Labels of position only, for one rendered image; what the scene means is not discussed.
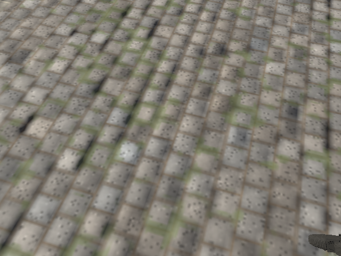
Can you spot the right robot hand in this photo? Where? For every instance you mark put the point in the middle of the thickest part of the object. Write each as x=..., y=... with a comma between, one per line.
x=331, y=243

